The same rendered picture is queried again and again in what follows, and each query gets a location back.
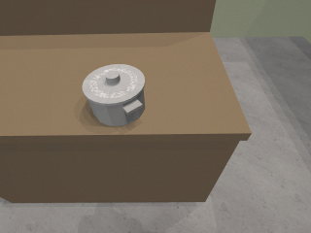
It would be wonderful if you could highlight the lid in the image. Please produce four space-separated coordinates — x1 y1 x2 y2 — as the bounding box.
82 64 145 106

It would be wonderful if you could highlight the table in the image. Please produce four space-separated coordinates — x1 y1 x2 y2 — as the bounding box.
0 0 252 203

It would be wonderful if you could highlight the pot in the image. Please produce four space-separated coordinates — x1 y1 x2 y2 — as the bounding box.
88 89 146 126

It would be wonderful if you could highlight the knob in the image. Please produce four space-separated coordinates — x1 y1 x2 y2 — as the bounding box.
105 70 121 84

